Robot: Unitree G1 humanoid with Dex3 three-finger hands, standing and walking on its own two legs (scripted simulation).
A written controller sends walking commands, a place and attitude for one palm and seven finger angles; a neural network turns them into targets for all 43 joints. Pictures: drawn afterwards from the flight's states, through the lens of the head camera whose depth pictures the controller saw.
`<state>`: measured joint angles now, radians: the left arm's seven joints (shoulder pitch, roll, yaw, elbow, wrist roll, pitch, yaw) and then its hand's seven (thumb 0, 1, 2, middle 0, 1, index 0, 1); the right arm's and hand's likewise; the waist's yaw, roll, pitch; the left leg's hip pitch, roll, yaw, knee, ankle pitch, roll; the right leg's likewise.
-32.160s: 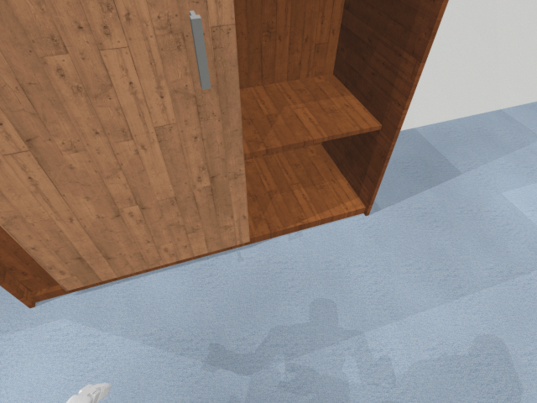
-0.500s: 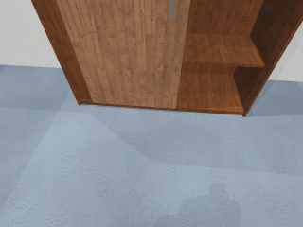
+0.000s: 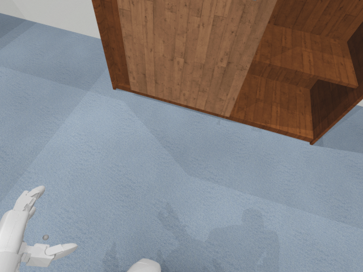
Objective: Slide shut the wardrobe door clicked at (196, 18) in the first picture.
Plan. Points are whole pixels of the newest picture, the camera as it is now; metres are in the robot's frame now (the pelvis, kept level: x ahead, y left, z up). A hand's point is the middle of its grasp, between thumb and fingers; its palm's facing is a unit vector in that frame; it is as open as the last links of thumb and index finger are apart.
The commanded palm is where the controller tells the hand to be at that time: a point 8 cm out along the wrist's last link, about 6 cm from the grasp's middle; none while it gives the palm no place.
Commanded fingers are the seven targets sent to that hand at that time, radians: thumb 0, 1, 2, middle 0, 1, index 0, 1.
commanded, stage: step back with the hand held close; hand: left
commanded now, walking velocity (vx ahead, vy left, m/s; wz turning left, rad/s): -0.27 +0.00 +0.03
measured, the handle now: out of the picture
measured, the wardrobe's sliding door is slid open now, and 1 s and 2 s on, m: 0.59 0.59 0.59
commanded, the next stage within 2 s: stop stepping back and stand still in 1.12 s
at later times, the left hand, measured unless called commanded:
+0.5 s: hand (60, 206) +0.16 +0.23 +0.13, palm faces +0.28 -0.85 -0.45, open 7.4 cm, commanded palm +0.10 +0.29 +0.18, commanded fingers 0.00 0.90 0.90 -0.20 -0.30 -0.20 -0.30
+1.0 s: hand (13, 266) +0.08 +0.22 +0.17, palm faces +0.29 -0.79 -0.54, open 7.4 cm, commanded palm +0.02 +0.27 +0.18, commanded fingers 0.00 0.90 0.90 -0.20 -0.30 -0.20 -0.30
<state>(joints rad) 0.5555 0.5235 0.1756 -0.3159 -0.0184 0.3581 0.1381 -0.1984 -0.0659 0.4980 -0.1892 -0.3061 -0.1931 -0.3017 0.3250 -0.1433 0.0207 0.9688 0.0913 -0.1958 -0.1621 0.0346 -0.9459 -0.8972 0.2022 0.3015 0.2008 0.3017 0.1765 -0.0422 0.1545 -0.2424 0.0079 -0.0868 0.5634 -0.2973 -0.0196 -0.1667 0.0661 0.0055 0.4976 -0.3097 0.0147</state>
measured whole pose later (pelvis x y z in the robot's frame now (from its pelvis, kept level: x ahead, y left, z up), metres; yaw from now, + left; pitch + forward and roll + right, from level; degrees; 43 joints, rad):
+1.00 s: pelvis -0.13 +0.00 +0.01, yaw -2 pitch +2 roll +4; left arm 0.63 0.44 0.41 -0.64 -0.04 -0.18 0.15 0.01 0.88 0.90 -0.22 -0.31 -0.22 -0.30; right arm 0.11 -0.20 0.01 0.54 0.01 0.01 -0.07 0.01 -0.90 -0.90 0.20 0.30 0.20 0.30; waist 0.00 -0.08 0.09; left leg -0.37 -0.02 -0.01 0.95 -0.54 -0.03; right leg -0.37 0.00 -0.04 0.45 -0.11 -0.10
